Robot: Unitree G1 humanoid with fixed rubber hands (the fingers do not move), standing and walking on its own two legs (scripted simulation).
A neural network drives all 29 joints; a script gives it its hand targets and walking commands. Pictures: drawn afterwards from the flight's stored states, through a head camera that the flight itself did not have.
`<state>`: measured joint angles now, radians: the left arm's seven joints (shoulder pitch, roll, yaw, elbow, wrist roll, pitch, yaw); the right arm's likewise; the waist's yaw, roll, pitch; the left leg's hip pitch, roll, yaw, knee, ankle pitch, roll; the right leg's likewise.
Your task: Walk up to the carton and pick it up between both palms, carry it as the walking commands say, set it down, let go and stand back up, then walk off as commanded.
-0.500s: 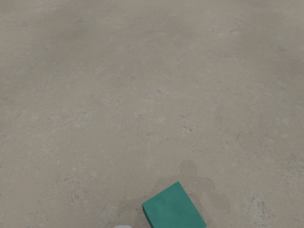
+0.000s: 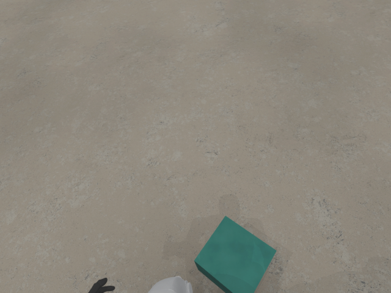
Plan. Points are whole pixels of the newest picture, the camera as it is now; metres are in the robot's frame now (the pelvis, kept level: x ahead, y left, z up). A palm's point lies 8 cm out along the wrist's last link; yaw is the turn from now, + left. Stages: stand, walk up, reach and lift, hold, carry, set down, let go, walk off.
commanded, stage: walk off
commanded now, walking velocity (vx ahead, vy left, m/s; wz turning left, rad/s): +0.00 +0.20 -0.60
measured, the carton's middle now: (233, 261) +0.29 -0.08 -0.66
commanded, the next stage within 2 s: none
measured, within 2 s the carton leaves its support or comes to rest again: neither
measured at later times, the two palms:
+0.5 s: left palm (39, 280) +0.16 +0.40 -0.12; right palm out of the picture +0.02 -0.13 -0.09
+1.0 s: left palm (20, 234) +0.25 +0.45 -0.07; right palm out of the picture -0.01 -0.05 -0.11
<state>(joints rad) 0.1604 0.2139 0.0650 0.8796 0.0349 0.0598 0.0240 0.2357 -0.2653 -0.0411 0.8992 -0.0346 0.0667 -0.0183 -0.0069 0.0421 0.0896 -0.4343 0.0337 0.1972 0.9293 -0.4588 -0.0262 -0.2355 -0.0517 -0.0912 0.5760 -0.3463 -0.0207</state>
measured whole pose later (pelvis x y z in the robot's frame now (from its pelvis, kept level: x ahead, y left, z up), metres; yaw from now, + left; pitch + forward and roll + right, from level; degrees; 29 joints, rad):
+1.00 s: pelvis +0.03 +0.23 +0.01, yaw -34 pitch +2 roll +4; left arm 0.26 0.31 0.10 0.78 0.03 0.03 0.02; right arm 0.17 -0.29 -0.07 0.75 -0.03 0.09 0.04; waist 0.04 0.00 0.08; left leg -0.49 0.07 -0.01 0.89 -0.30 -0.12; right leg -0.29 -0.08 0.09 0.47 -0.23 0.03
